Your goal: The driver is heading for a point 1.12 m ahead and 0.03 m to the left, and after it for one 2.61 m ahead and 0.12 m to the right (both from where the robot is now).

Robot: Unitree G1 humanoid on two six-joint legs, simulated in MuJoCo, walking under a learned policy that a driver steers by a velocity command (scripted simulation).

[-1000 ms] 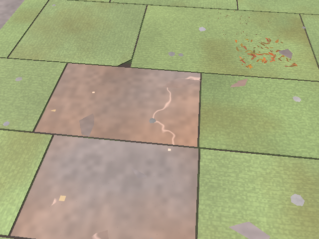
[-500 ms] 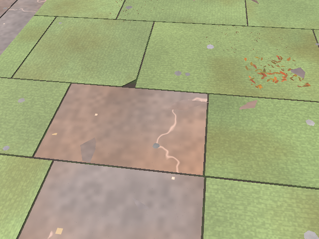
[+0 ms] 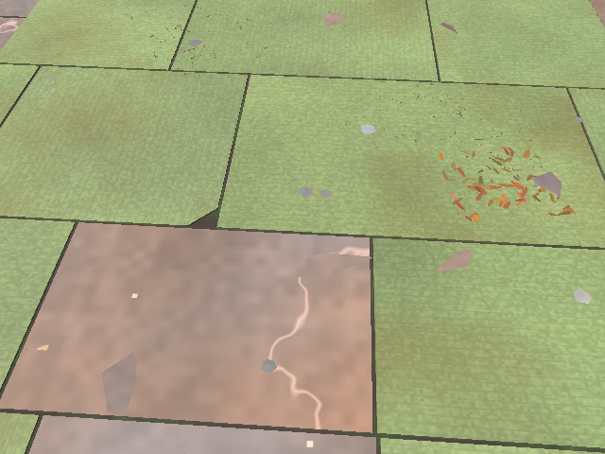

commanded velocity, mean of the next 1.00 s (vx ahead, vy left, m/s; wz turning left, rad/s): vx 0.20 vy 0.00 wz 0.00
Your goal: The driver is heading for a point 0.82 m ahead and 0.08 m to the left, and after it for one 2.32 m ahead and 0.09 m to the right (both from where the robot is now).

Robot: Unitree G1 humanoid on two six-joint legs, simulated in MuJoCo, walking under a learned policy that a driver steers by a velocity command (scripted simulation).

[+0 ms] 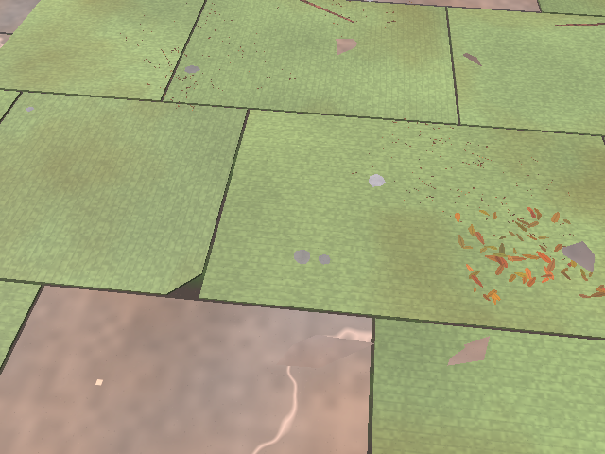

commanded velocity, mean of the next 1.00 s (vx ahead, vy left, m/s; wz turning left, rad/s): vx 0.28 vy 0.00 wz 0.00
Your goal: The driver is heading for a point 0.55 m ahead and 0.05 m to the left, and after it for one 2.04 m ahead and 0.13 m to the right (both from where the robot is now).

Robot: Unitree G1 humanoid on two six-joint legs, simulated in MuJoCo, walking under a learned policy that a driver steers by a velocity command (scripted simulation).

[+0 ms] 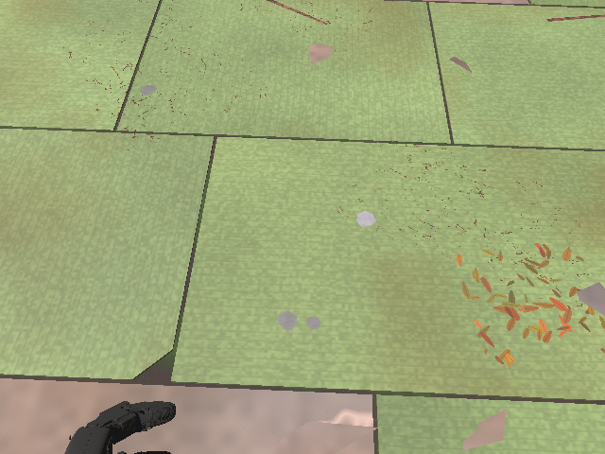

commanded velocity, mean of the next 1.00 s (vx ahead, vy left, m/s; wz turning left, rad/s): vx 0.37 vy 0.00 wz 0.00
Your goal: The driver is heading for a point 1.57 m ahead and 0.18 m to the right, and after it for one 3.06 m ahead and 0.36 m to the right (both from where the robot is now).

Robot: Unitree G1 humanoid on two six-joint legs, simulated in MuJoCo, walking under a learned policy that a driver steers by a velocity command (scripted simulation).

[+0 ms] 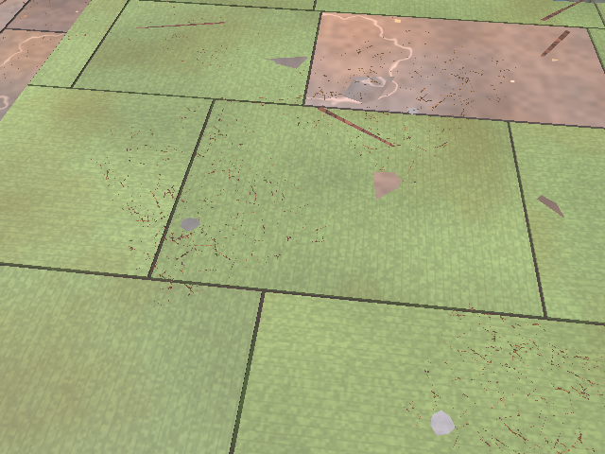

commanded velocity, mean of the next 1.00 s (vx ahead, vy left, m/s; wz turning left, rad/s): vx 0.02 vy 0.00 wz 0.00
